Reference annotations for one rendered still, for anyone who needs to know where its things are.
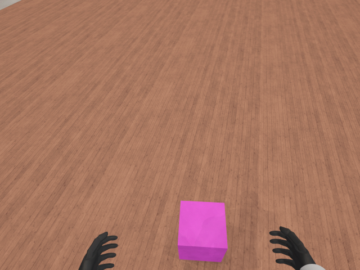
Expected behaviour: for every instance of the left robot hand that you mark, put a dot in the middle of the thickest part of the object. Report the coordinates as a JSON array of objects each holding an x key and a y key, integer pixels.
[{"x": 93, "y": 257}]

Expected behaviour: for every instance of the carton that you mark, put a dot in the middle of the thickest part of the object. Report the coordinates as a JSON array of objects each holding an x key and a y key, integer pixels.
[{"x": 202, "y": 231}]

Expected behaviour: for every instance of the right robot hand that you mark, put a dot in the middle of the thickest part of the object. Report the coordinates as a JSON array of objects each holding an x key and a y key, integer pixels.
[{"x": 297, "y": 252}]

